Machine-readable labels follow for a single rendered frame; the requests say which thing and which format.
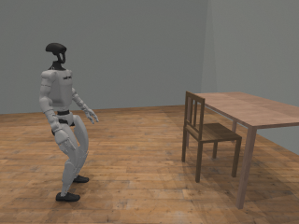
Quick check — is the table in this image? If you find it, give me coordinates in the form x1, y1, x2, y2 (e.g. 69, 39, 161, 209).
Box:
186, 91, 299, 210

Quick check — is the right robot upper arm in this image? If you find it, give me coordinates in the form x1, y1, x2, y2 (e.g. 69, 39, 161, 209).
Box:
38, 70, 56, 106

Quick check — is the robot right hand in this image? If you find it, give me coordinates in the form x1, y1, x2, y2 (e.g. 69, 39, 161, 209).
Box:
54, 130, 76, 155

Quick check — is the robot left shin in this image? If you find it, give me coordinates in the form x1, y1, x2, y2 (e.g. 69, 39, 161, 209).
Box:
75, 151, 89, 178

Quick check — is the robot left hand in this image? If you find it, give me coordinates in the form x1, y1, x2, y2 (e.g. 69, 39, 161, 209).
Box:
84, 108, 99, 124

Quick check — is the chair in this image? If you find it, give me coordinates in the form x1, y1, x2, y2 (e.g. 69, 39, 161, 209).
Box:
181, 91, 242, 183

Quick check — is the robot left foot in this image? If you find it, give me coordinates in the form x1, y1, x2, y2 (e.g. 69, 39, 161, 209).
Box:
73, 175, 90, 183

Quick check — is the left robot upper arm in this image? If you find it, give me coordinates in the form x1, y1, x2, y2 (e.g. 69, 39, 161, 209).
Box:
68, 70, 76, 96

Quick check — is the robot right forearm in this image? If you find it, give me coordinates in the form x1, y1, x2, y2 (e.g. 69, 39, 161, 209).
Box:
39, 97, 63, 133

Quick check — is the robot left forearm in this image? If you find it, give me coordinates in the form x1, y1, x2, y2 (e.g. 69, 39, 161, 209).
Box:
72, 92, 89, 112

